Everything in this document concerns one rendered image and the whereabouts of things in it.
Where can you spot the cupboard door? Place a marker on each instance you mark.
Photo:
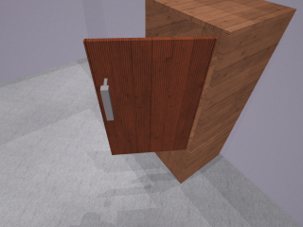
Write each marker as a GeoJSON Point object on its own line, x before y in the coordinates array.
{"type": "Point", "coordinates": [155, 84]}

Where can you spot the handle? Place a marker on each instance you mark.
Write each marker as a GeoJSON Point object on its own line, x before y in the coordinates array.
{"type": "Point", "coordinates": [107, 101]}

